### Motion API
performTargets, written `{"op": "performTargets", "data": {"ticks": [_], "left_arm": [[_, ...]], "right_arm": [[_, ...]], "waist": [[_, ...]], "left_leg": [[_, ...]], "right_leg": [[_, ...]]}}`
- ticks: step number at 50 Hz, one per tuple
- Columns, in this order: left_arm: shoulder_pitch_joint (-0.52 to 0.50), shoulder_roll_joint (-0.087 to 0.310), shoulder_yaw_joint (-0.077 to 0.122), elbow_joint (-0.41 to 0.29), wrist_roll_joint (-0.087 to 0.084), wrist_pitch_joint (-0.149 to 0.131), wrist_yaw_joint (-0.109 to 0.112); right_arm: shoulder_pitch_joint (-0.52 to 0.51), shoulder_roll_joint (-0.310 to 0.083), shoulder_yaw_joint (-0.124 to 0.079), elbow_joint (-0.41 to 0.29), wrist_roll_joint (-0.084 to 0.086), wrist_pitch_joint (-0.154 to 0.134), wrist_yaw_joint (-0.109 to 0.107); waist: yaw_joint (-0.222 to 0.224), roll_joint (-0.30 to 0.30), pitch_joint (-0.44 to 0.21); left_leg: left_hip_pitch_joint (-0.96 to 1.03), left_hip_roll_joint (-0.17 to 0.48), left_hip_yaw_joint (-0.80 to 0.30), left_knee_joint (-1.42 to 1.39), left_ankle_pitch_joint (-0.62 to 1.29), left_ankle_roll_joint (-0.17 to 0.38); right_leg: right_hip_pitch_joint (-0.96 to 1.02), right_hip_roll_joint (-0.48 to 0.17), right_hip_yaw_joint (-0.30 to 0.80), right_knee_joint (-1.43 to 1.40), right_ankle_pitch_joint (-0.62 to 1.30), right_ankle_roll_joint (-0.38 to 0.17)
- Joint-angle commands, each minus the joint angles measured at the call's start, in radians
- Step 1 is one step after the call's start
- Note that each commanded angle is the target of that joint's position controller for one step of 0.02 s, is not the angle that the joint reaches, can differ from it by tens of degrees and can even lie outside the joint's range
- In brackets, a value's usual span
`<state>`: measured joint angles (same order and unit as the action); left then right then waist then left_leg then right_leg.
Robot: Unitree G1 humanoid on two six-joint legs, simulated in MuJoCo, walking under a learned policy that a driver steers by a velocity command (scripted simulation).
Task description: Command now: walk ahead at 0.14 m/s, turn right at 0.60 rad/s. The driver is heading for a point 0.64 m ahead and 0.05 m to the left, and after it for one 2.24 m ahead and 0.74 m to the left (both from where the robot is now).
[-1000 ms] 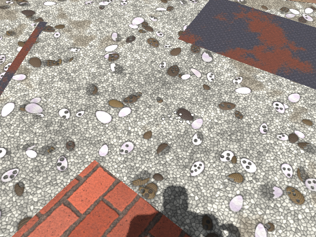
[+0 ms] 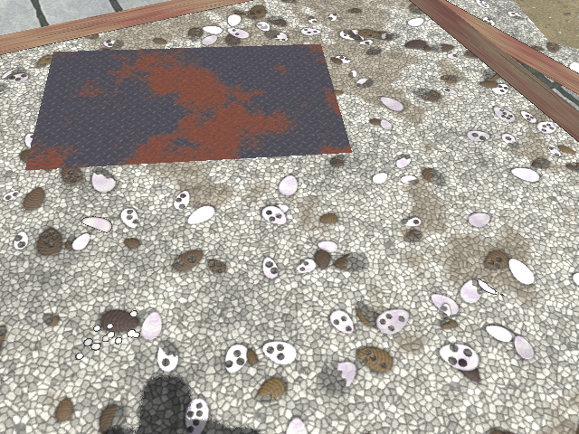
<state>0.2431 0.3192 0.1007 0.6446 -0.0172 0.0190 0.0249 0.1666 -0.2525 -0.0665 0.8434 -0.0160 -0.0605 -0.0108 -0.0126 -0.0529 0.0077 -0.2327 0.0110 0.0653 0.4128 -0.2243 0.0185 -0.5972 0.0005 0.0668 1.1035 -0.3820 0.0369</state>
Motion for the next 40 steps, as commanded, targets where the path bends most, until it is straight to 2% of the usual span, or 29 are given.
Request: {"op": "performTargets", "data": {"ticks": [1,3,5,9,11,12,13,14,15,16,17,18,19,20,21,23,25,28,30,31,32,33,34,35,36,37,38,40], "left_arm": [[-0.028,0.034,0.007,-0.107,-0.004,-0.002,-0.005],[-0.061,0.020,0.000,-0.127,-0.002,-0.001,-0.015],[-0.100,0.004,-0.009,-0.145,0.005,-0.002,-0.026],[-0.131,0.026,-0.002,-0.163,0.006,0.004,-0.042],[-0.097,0.036,0.004,-0.152,0.006,0.002,-0.046],[-0.044,0.063,0.016,-0.131,0.010,-0.003,-0.041],[0.010,0.132,0.034,-0.127,0.019,-0.005,-0.027],[0.025,0.201,0.032,-0.150,0.042,-0.006,-0.009],[0.029,0.101,-0.001,-0.137,0.045,-0.018,-0.017],[-0.008,0.061,-0.015,-0.127,0.039,-0.029,-0.029],[-0.056,0.057,-0.017,-0.111,0.031,-0.036,-0.033],[-0.068,0.074,-0.012,-0.099,0.021,-0.036,-0.033],[-0.075,0.109,0.000,-0.087,0.014,-0.032,-0.030],[-0.073,0.125,0.006,-0.078,0.016,-0.028,-0.026],[-0.076,0.120,0.006,-0.072,0.016,-0.029,-0.022],[-0.094,0.107,0.003,-0.064,0.014,-0.042,-0.016],[-0.088,0.103,0.003,-0.048,0.013,-0.055,-0.015],[-0.077,0.114,0.007,-0.027,0.001,-0.060,-0.022],[-0.097,0.105,0.003,-0.018,-0.006,-0.053,-0.025],[-0.103,0.080,-0.005,-0.015,-0.003,-0.051,-0.025],[-0.132,0.029,-0.021,-0.024,0.004,-0.053,-0.026],[-0.155,-0.053,-0.042,-0.049,0.010,-0.065,-0.031],[-0.170,0.016,-0.024,-0.086,-0.016,-0.081,-0.028],[-0.157,0.074,-0.008,-0.074,-0.029,-0.092,-0.026],[-0.126,0.089,-0.002,-0.054,-0.020,-0.095,-0.028],[-0.110,0.083,0.000,-0.034,-0.001,-0.095,-0.026],[-0.118,0.077,0.001,-0.031,0.010,-0.096,-0.026],[-0.133,0.039,-0.006,-0.024,0.013,-0.096,-0.028]], "right_arm": [[-0.036,-0.174,-0.040,-0.064,0.001,0.003,-0.018],[-0.033,-0.183,-0.041,-0.066,0.009,0.017,-0.024],[-0.025,-0.197,-0.043,-0.063,0.017,0.027,-0.021],[-0.011,-0.230,-0.049,-0.053,0.043,0.033,-0.001],[-0.025,-0.232,-0.047,-0.049,0.062,0.034,0.003],[-0.001,-0.207,-0.039,-0.036,0.063,0.032,0.005],[0.042,-0.163,-0.022,-0.034,0.035,0.022,0.008],[0.070,-0.082,0.015,-0.071,-0.023,0.010,0.023],[0.066,-0.115,0.010,-0.056,0.003,0.016,0.026],[0.015,-0.169,-0.006,-0.061,0.031,0.028,0.026],[-0.002,-0.162,-0.005,-0.060,0.036,0.038,0.020],[0.006,-0.167,-0.008,-0.045,0.025,0.046,0.013],[0.016,-0.178,-0.012,-0.042,0.021,0.054,0.010],[0.025,-0.173,-0.012,-0.036,0.024,0.057,0.010],[0.027,-0.160,-0.009,-0.034,0.028,0.057,0.011],[0.007,-0.139,-0.003,-0.040,0.027,0.047,0.010],[-0.014,-0.130,0.002,-0.044,0.023,0.030,0.013],[-0.001,-0.129,0.002,-0.036,0.026,0.009,0.025],[0.073,-0.119,0.001,-0.003,0.026,0.000,0.032],[0.136,-0.118,-0.002,0.023,0.025,-0.001,0.031],[0.217,-0.140,-0.007,0.045,0.024,-0.004,0.027],[0.290,-0.217,-0.020,0.050,0.019,-0.008,0.017],[0.274,-0.293,-0.039,0.034,-0.003,-0.015,0.025],[0.203,-0.240,-0.025,0.003,-0.001,-0.026,0.022],[0.159,-0.197,-0.014,-0.012,0.009,-0.033,0.020],[0.136,-0.185,-0.010,-0.023,0.014,-0.036,0.021],[0.134,-0.177,-0.006,-0.024,0.017,-0.036,0.021],[0.169,-0.157,0.001,-0.015,0.014,-0.037,0.016]], "waist": [[-0.002,0.183,-0.046],[-0.015,0.178,-0.063],[-0.028,0.178,-0.065],[-0.028,0.192,-0.058],[0.008,0.187,-0.066],[0.032,0.152,-0.097],[0.042,0.044,-0.173],[0.015,-0.212,-0.256],[0.045,-0.162,-0.367],[0.048,-0.093,-0.283],[0.028,-0.079,-0.217],[0.023,-0.050,-0.191],[0.014,-0.064,-0.163],[0.011,-0.074,-0.142],[0.013,-0.088,-0.123],[0.014,-0.121,-0.077],[0.018,-0.111,-0.058],[0.009,-0.088,-0.046],[-0.038,-0.060,-0.043],[-0.066,-0.040,-0.040],[-0.096,0.027,-0.024],[-0.102,0.239,-0.018],[-0.099,0.330,0.059],[-0.067,0.254,0.108],[-0.038,0.226,0.106],[-0.027,0.196,0.081],[-0.027,0.176,0.080],[-0.035,0.161,0.056]], "left_leg": [[0.145,0.256,-0.116,-0.136,0.572,0.179],[0.170,0.255,-0.063,-0.131,0.554,0.179],[0.147,0.254,-0.031,-0.126,0.533,0.180],[0.162,0.278,-0.037,-0.069,0.508,0.170],[0.169,0.268,-0.035,0.019,0.495,0.136],[0.132,0.227,-0.005,0.119,0.493,0.099],[0.011,0.169,0.050,0.272,0.333,0.029],[-0.295,0.058,0.068,0.568,-0.360,-0.055],[-0.290,0.063,-0.087,0.676,-0.493,-0.078],[-0.303,0.085,-0.108,0.711,-0.461,-0.085],[-0.328,0.093,-0.106,0.676,-0.428,-0.083],[-0.325,0.098,-0.098,0.633,-0.382,-0.084],[-0.285,0.083,-0.070,0.615,-0.325,-0.089],[-0.258,0.067,-0.051,0.600,-0.280,-0.085],[-0.247,0.062,-0.044,0.569,-0.244,-0.077],[-0.227,0.056,-0.043,0.471,-0.195,-0.050],[-0.197,0.052,-0.042,0.377,-0.172,-0.022],[-0.116,0.037,-0.025,0.251,-0.126,0.013],[0.033,0.008,0.008,0.137,-0.040,0.037],[0.115,-0.003,0.007,0.108,-0.056,0.047],[0.194,0.072,-0.107,0.031,-0.139,0.076],[0.275,0.281,-0.425,-0.149,-0.372,0.153],[0.224,0.414,-0.739,-0.289,-0.601,0.274],[0.203,0.403,-0.729,-0.295,-0.629,0.268],[0.211,0.356,-0.633,-0.279,-0.539,0.229],[0.215,0.314,-0.543,-0.277,-0.438,0.198],[0.211,0.287,-0.470,-0.286,-0.330,0.179],[0.203,0.237,-0.344,-0.298,-0.121,0.164]], "right_leg": [[-0.113,-0.050,-0.019,-0.031,0.101,0.027],[-0.077,-0.061,-0.038,-0.138,0.155,0.026],[0.005,-0.056,-0.059,-0.253,0.183,0.015],[0.117,-0.021,-0.091,-0.425,0.141,-0.025],[0.218,0.005,-0.104,-0.598,0.209,-0.065],[0.359,0.027,-0.106,-0.713,0.332,-0.096],[0.568,-0.080,0.015,-0.702,0.679,-0.137],[0.824,-0.361,0.336,-0.614,1.152,-0.304],[0.740,-0.433,0.388,-0.648,1.054,-0.416],[0.679,-0.354,0.298,-0.664,0.973,-0.382],[0.629,-0.296,0.232,-0.672,0.890,-0.327],[0.579,-0.263,0.207,-0.706,0.702,-0.293],[0.497,-0.242,0.194,-0.757,0.512,-0.284],[0.438,-0.226,0.194,-0.810,0.300,-0.283],[0.403,-0.217,0.202,-0.856,0.101,-0.282],[0.356,-0.207,0.211,-0.909,-0.066,-0.269],[0.347,-0.212,0.209,-0.919,-0.079,-0.263],[0.317,-0.220,0.208,-0.910,-0.112,-0.256],[0.227,-0.192,0.175,-0.862,-0.168,-0.229],[0.167,-0.161,0.151,-0.807,-0.204,-0.205],[0.071,-0.107,0.100,-0.664,-0.194,-0.159],[-0.104,0.012,-0.060,-0.319,-0.147,-0.076],[-0.280,0.028,-0.033,-0.144,-0.200,-0.076],[-0.336,-0.035,0.031,-0.055,-0.105,-0.084],[-0.348,-0.056,0.031,-0.038,-0.005,-0.087],[-0.326,-0.073,0.018,-0.049,0.065,-0.084],[-0.307,-0.088,0.015,-0.082,0.135,-0.074],[-0.252,-0.088,-0.020,-0.119,0.253,-0.050]]}}
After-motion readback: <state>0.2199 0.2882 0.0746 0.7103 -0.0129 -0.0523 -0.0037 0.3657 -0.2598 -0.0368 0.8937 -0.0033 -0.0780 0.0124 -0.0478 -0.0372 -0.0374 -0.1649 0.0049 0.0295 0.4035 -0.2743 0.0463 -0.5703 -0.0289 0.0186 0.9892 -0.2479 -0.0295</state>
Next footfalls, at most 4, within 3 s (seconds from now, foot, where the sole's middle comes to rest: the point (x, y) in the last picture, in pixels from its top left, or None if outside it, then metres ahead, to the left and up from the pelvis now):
0.26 right None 0.14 -0.16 -0.78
0.64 left None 0.17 0.08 -0.78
1.12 right None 0.47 -0.22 -0.78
1.66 left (272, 316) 0.77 0.03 -0.78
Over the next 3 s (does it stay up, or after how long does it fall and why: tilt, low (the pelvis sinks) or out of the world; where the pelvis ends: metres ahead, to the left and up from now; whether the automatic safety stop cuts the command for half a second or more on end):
stays up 1.24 0.25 0.00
